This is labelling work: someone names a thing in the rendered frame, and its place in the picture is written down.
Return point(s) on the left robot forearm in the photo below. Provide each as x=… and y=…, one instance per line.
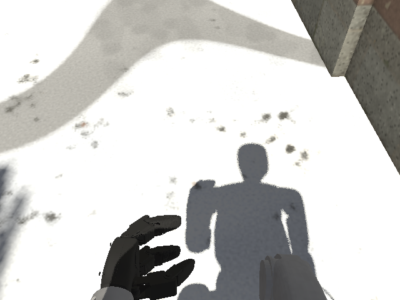
x=112, y=293

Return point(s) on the right robot thigh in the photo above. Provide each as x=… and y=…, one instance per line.
x=288, y=277

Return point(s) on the robot left hand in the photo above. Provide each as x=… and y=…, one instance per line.
x=126, y=264

